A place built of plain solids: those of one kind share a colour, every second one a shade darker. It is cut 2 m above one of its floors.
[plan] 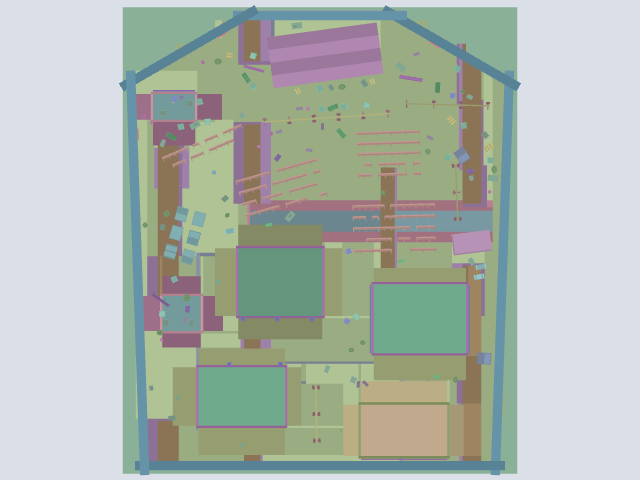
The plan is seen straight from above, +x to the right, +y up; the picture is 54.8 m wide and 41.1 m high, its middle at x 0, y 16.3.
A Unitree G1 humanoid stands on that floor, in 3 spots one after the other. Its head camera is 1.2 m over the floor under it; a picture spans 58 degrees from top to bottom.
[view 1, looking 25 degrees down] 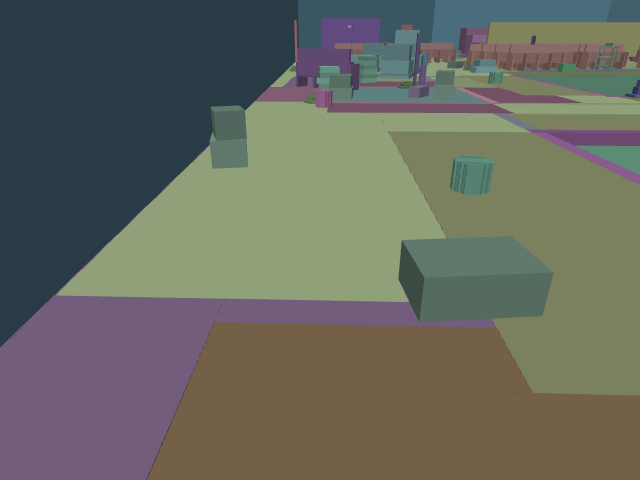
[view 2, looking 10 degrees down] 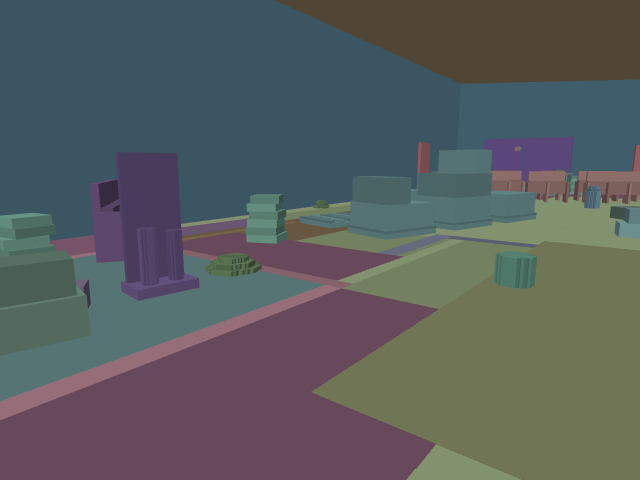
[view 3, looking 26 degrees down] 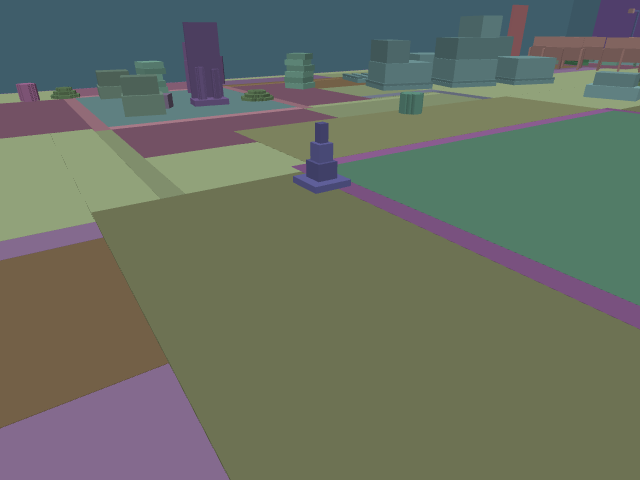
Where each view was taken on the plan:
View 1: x -13.35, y -0.85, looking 92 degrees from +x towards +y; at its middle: floor_ground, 2.84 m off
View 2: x -7.65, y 8.15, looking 128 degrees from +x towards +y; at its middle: floor_ground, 6.91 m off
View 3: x -3.65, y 7.55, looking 146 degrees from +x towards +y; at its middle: floor_apron_bay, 2.74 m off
